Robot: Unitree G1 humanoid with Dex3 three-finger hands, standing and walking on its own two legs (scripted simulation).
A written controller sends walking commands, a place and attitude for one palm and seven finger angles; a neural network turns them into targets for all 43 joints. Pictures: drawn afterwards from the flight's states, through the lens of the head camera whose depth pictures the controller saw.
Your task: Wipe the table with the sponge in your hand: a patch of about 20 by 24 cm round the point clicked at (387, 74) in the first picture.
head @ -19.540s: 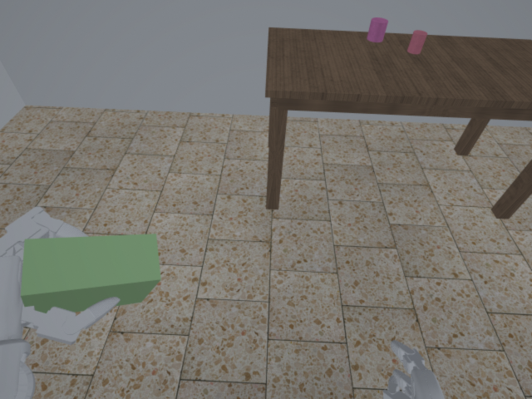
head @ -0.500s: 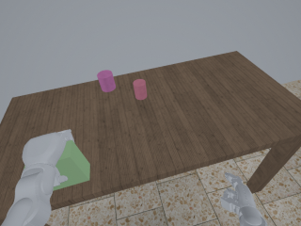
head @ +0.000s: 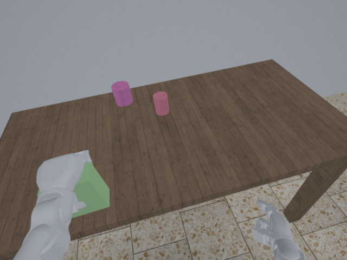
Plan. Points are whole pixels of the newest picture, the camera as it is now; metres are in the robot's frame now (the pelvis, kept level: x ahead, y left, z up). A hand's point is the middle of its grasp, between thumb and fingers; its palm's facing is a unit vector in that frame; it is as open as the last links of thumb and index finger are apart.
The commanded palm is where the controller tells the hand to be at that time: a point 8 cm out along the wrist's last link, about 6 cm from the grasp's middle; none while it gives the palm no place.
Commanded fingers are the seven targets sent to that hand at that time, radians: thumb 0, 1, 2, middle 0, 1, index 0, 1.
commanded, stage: move the sponge above the wiping area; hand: left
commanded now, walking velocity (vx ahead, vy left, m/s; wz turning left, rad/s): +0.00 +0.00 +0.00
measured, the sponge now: (81, 196) +0.23 +0.28 +0.01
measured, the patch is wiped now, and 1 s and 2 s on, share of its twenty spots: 0.00 0.00 0.00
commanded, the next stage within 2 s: lower the sponge onto the table in 1.56 s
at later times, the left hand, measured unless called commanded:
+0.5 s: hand (81, 185) +0.24 +0.28 +0.05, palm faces -0.03 -0.10 -0.99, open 9.7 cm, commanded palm +0.22 +0.27 +0.11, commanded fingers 0.00 0.10 1.30 -1.20 -1.60 -1.20 -1.60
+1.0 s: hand (85, 182) +0.26 +0.28 +0.03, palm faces -0.08 -0.09 -0.99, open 9.7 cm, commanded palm +0.24 +0.28 +0.09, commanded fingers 0.00 0.10 1.30 -1.20 -1.60 -1.20 -1.60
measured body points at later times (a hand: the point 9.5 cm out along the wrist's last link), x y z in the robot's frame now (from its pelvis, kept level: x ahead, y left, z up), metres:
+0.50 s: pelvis +0.01 +0.00 +0.00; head +0.00 -0.03 +0.45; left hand +0.24 +0.28 +0.10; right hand +0.25 -0.20 -0.09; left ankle +0.02 +0.11 -0.74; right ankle +0.01 -0.10 -0.74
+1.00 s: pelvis +0.00 +0.00 +0.00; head +0.01 -0.03 +0.45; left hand +0.26 +0.28 +0.08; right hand +0.23 -0.22 -0.10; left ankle +0.02 +0.11 -0.74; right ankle +0.01 -0.10 -0.74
